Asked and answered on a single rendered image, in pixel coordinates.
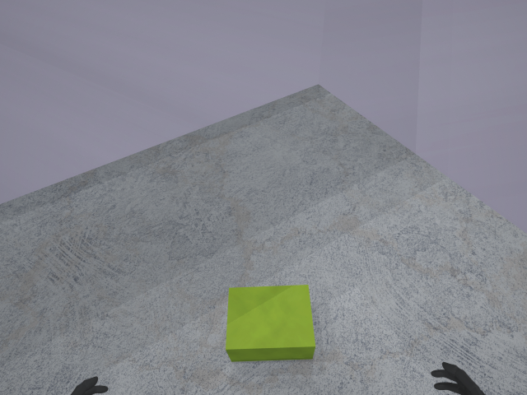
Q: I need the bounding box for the robot left hand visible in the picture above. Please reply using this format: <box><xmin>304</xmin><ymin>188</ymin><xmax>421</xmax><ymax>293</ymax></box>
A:
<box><xmin>71</xmin><ymin>376</ymin><xmax>108</xmax><ymax>395</ymax></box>

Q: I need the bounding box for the carton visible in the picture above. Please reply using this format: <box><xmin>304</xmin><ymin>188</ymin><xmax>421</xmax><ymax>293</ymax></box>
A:
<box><xmin>226</xmin><ymin>285</ymin><xmax>315</xmax><ymax>362</ymax></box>

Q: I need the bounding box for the robot right hand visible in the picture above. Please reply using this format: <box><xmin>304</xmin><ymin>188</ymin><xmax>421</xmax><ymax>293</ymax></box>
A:
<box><xmin>431</xmin><ymin>362</ymin><xmax>485</xmax><ymax>395</ymax></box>

